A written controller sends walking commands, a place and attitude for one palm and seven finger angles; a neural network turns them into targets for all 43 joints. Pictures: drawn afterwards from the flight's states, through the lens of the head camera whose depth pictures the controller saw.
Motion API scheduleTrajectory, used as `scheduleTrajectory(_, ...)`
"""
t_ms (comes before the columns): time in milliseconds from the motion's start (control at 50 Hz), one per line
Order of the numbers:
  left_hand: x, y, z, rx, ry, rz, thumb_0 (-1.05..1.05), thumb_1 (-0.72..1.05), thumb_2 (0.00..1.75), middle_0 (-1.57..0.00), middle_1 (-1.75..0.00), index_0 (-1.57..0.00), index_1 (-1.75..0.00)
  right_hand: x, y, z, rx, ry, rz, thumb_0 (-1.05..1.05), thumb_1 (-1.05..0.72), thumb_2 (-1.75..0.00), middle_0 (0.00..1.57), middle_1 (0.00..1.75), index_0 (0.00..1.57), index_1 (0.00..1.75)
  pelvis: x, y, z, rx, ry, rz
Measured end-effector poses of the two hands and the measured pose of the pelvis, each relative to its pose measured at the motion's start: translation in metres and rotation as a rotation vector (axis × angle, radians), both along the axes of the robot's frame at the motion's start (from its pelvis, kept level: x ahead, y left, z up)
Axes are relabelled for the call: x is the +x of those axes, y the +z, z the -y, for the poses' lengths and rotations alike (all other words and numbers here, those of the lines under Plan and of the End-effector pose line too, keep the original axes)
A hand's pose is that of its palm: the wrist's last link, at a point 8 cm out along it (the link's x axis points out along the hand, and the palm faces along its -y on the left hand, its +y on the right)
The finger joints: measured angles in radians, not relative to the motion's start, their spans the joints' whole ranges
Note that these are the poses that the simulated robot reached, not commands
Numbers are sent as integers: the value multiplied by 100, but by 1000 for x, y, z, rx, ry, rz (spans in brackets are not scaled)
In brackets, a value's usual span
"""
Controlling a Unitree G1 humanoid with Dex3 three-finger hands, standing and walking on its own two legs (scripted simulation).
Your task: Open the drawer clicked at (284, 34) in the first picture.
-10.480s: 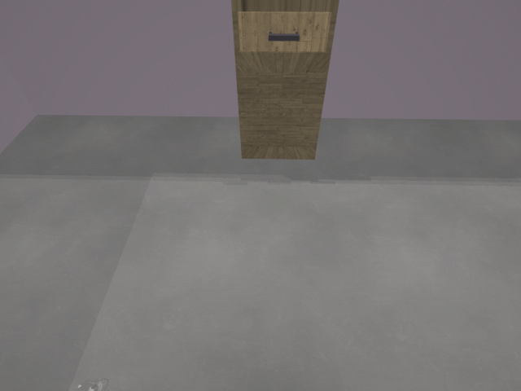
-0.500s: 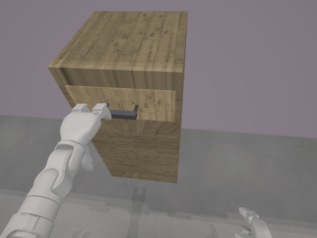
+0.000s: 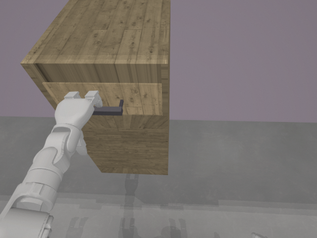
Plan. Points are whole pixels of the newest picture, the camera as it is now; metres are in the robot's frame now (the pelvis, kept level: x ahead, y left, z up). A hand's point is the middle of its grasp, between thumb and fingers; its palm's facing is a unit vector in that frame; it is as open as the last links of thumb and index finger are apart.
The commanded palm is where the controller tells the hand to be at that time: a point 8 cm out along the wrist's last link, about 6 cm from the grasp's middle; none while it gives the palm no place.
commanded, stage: move the hooked fingers above the handle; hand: left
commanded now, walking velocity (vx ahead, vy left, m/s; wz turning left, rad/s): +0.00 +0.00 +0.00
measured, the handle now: (104, 106) +0.53 +0.23 -0.04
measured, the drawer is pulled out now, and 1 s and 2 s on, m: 0.00 0.00 0.00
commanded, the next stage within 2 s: lower the fingers behind the handle in 1.36 s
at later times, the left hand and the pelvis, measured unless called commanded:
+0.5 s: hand (93, 111) +0.46 +0.23 +0.02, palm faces -0.05 -0.03 -1.00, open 13.8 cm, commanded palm +0.44 +0.24 +0.08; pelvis +0.00 +0.01 -0.01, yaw +0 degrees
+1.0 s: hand (94, 107) +0.48 +0.23 +0.01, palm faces -0.05 -0.03 -1.00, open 13.7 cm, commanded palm +0.46 +0.23 +0.07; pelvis +0.00 +0.02 -0.02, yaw -1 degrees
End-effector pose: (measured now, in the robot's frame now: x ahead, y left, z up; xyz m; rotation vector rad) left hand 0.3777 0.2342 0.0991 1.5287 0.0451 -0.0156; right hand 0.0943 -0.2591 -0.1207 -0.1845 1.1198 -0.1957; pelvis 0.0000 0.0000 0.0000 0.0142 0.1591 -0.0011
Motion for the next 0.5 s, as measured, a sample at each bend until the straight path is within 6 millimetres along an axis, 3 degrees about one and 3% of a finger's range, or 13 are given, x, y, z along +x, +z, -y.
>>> scheduleTrajectory(280,31,-12,-4,10,-15,-9,0,-49,31,-32,-120,-32,-120,-29,-5,1,-24,-34,-78,0,-91,-90,20,30,20,30,-2,-6,-6,-7,4,-58)
scheduleTrajectory(500,59,-21,6,16,-17,-8,0,-49,31,-32,-120,-32,-120,-58,-10,-5,-27,-74,-149,0,-91,-90,21,30,20,30,-3,-11,-14,-11,-4,-101)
